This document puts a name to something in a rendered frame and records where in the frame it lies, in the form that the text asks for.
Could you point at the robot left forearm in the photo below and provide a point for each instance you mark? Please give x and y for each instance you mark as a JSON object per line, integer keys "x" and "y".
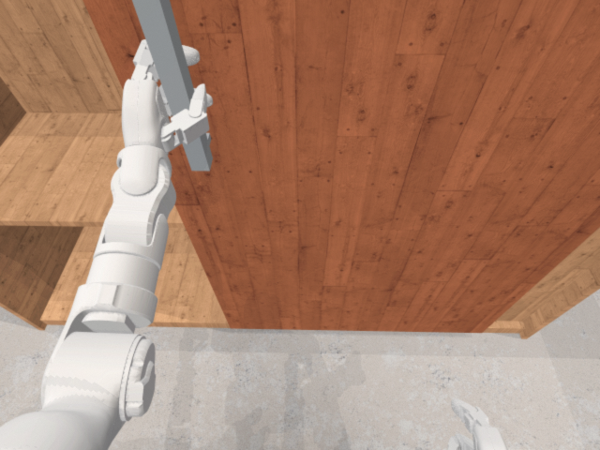
{"x": 119, "y": 293}

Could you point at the handle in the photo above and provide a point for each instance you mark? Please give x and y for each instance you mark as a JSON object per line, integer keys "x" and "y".
{"x": 162, "y": 37}

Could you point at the wardrobe door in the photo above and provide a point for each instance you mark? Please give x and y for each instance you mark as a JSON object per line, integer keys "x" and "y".
{"x": 584, "y": 257}
{"x": 383, "y": 165}

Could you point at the left robot upper arm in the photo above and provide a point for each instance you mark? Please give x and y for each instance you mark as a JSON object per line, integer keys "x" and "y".
{"x": 97, "y": 382}

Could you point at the left robot hand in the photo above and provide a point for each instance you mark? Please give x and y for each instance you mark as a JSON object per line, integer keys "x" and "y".
{"x": 145, "y": 108}

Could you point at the right robot hand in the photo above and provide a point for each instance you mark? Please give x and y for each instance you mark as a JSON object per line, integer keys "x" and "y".
{"x": 485, "y": 437}

